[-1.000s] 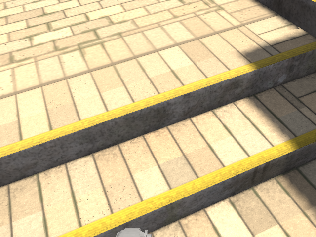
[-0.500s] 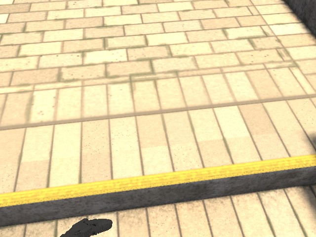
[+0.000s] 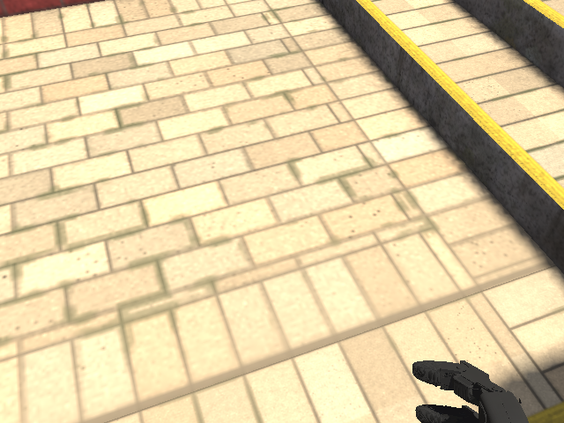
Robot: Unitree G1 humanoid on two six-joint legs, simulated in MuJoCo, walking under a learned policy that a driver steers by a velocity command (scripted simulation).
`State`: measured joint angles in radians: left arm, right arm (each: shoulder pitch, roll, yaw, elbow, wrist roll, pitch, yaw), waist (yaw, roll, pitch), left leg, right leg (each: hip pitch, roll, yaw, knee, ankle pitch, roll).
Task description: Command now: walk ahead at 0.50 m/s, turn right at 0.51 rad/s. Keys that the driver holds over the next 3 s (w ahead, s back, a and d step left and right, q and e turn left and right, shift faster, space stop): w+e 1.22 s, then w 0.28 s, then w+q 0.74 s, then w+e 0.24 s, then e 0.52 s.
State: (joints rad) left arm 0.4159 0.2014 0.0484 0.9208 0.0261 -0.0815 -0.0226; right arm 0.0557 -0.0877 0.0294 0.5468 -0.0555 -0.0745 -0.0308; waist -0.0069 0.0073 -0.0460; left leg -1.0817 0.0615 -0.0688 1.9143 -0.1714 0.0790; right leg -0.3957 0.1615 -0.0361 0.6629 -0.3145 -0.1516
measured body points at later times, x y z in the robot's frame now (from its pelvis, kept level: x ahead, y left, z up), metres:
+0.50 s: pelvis +0.33 +0.04 +0.13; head +0.33 +0.05 +0.58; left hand +0.58 +0.23 +0.06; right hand +0.33 -0.23 +0.01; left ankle +0.35 +0.12 -0.57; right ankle +0.30 -0.06 -0.43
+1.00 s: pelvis +0.60 -0.09 +0.17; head +0.62 -0.10 +0.62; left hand +0.81 +0.11 +0.05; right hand +0.59 -0.38 +0.07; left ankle +0.68 +0.05 -0.48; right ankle +0.58 -0.11 -0.57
